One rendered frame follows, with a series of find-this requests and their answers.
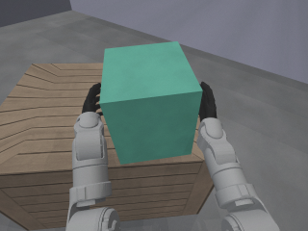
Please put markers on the carton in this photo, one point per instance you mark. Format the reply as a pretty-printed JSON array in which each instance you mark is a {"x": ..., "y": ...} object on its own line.
[{"x": 150, "y": 99}]

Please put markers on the robot left hand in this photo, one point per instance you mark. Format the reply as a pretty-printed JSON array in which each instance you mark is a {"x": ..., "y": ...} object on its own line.
[{"x": 91, "y": 99}]

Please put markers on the robot right hand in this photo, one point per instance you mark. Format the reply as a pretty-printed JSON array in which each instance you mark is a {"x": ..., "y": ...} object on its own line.
[{"x": 208, "y": 106}]

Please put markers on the robot left upper arm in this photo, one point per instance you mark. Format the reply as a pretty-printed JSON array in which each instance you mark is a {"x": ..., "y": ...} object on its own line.
[{"x": 98, "y": 219}]

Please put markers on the robot right upper arm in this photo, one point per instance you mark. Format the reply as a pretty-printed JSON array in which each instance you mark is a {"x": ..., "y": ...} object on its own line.
[{"x": 251, "y": 220}]

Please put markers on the robot right forearm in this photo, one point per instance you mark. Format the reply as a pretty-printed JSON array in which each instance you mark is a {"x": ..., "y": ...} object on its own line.
[{"x": 233, "y": 192}]

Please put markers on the robot left forearm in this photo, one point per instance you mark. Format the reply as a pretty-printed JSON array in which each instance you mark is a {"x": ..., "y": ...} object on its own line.
[{"x": 90, "y": 174}]

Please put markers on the pedestal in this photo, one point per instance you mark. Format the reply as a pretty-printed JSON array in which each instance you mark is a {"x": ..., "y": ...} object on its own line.
[{"x": 36, "y": 134}]

